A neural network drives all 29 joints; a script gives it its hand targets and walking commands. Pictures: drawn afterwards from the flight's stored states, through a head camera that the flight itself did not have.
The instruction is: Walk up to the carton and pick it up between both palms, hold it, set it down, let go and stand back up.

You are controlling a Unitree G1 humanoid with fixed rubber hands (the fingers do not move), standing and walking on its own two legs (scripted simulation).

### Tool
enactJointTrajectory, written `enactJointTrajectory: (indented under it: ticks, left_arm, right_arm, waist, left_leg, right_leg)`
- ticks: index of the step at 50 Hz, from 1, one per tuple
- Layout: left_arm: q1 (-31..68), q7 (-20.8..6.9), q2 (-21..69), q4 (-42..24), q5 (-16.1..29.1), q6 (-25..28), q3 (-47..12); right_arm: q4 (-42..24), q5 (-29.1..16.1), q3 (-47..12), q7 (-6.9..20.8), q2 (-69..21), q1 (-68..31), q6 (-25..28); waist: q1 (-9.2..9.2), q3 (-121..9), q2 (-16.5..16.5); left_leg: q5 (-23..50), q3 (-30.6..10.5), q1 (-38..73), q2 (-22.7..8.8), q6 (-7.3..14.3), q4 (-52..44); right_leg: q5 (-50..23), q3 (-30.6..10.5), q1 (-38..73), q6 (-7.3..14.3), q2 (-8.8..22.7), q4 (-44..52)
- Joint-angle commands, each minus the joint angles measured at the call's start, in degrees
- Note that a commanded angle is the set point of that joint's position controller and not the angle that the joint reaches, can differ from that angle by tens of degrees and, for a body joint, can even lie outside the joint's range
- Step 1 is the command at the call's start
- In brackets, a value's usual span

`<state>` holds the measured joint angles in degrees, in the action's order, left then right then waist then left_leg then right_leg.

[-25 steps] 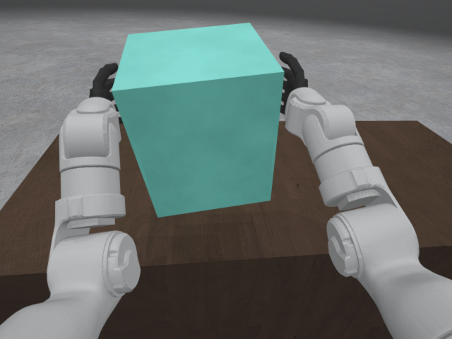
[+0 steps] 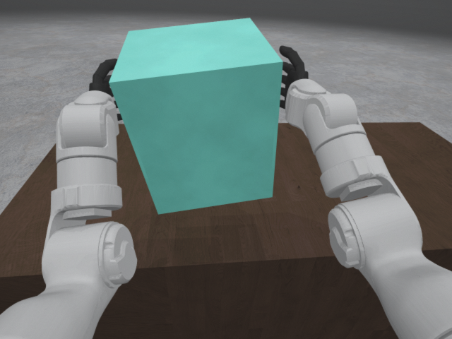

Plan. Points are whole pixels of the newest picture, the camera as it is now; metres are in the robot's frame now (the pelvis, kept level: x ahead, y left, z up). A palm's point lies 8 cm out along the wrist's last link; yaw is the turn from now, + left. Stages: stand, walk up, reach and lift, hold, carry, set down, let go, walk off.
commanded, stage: hold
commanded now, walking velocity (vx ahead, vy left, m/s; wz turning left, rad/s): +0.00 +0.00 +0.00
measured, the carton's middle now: (203, 117) +0.41 +0.01 +0.26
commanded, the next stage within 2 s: none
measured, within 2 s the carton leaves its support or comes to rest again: neither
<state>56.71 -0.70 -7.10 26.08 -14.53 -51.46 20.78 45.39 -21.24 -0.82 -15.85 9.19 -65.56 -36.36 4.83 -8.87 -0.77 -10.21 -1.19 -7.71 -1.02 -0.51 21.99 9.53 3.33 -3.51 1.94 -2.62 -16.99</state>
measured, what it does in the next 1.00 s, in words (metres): stands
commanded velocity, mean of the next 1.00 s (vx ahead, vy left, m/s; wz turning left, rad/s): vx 0.00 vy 0.00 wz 0.00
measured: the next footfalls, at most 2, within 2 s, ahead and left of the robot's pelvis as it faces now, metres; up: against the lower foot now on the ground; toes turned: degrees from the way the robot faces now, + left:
none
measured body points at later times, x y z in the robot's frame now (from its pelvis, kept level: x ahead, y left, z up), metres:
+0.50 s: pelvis +0.00 +0.00 +0.00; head -0.09 +0.02 +0.44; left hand +0.39 +0.17 +0.30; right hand +0.38 -0.13 +0.32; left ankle +0.02 +0.12 -0.75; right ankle +0.00 -0.09 -0.75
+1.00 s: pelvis +0.00 +0.00 +0.00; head -0.09 +0.01 +0.44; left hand +0.39 +0.17 +0.31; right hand +0.38 -0.14 +0.32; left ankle +0.02 +0.12 -0.75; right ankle +0.00 -0.09 -0.75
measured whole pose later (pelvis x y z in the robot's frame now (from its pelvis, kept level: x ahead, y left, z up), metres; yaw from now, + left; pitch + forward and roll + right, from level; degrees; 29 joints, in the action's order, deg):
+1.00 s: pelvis +0.00 +0.00 +0.00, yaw +0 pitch -4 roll -1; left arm 58.0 -0.8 -7.5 28.0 -14.6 -51.3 21.5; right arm 45.4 -21.0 -0.9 -16.4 8.8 -65.1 -37.0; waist 4.8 -9.3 0.2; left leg -9.9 -0.9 -8.1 -1.2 -0.4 21.9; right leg 8.9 2.9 -3.8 1.9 -2.8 -16.5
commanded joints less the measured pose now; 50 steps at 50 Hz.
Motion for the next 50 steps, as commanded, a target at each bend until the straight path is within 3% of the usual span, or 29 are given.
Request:
enactJointTrajectory:
  ticks: [1, 22, 28, 29, 30, 31, 40, 50]
  left_arm:
    - [48.3, -7.9, 33.7, -11.8, 12.9, 5.7, -21.2]
    - [46.6, -8.6, 32.9, -11.9, 12.4, 4.8, -20.7]
    - [46.4, -8.8, 33.4, -11.0, 11.9, 4.5, -21.1]
    - [46.8, -9.2, 33.2, -11.0, 13.3, 4.4, -22.4]
    - [47.0, -9.5, 33.9, -11.7, 13.2, 4.5, -22.2]
    - [47.7, -9.4, 33.7, -11.9, 13.4, 4.7, -22.4]
    - [47.4, -8.3, 32.5, -10.4, 12.8, 5.2, -19.7]
    - [48.7, -8.2, 32.8, -6.5, 13.3, 5.9, -18.9]
  right_arm:
    - [-17.3, -10.8, -10.5, 7.4, -35.9, -44.3, 0.7]
    - [-18.3, -10.8, -11.2, 6.7, -36.1, -43.1, -0.1]
    - [-15.9, -9.9, -9.8, 6.9, -34.6, -42.3, -0.4]
    - [-14.3, -8.8, -8.2, 7.0, -33.0, -39.5, -0.7]
    - [-15.0, -8.8, -8.4, 7.2, -33.2, -41.1, -0.4]
    - [-15.1, -9.1, -8.4, 7.3, -33.3, -40.9, -0.4]
    - [-17.0, -10.6, -11.2, 7.8, -35.6, -43.8, 0.2]
    - [-14.9, -9.1, -9.3, 8.1, -35.5, -45.1, 0.8]
  waist:
    - [0.38, -20.0, 4.6]
    - [0.12, -19.5, 3.5]
    - [0.95, -17.4, 4.9]
    - [3.64, -16.5, 7.2]
    - [2.54, -17.4, 7.1]
    - [3.01, -17.7, 7.1]
    - [-0.06, -19.5, 4.0]
    - [0.28, -18.5, 3.1]
  left_leg:
    - [12.1, -0.9, 3.8, 2.5, -2.3, -2.3]
    - [11.8, -0.9, 4.5, 2.7, -1.8, -2.3]
    - [9.3, -1.0, 3.6, 2.2, -2.2, -3.2]
    - [10.2, -0.3, 3.4, 2.2, -3.5, -3.2]
    - [10.6, -0.7, 3.4, 2.4, -3.6, -2.9]
    - [11.0, -0.6, 3.9, 2.5, -3.7, -2.8]
    - [12.4, -1.0, 4.3, 2.4, -2.0, -2.4]
    - [7.9, -0.6, 3.0, 2.4, -1.3, -3.2]
  right_leg:
    - [-14.0, -3.9, 6.7, -4.8, -0.5, 0.6]
    - [-14.8, -4.3, 6.1, -5.1, -0.2, 1.0]
    - [-11.3, -4.1, 5.5, -4.5, -0.2, 1.4]
    - [-12.9, -4.1, 5.6, -3.6, -0.5, 1.4]
    - [-12.9, -3.9, 6.6, -3.8, -0.4, 1.4]
    - [-13.6, -4.0, 6.2, -3.8, -0.5, 1.3]
    - [-13.2, -3.2, 6.3, -4.4, -1.2, 1.4]
    - [-9.5, -3.9, 4.1, -4.1, -0.7, 2.5]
